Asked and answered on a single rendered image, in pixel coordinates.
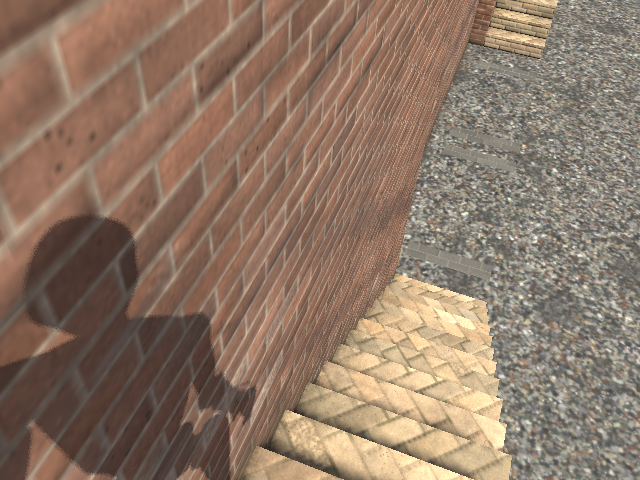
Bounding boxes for stairs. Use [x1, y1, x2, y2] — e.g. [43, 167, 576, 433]
[241, 274, 512, 480]
[483, 0, 558, 59]

